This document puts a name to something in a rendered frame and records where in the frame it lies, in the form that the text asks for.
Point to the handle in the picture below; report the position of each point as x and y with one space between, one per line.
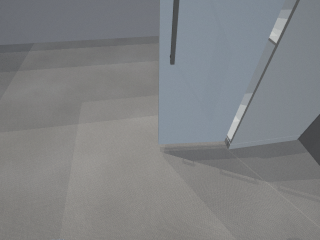
174 31

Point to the fridge door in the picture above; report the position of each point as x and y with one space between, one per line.
218 46

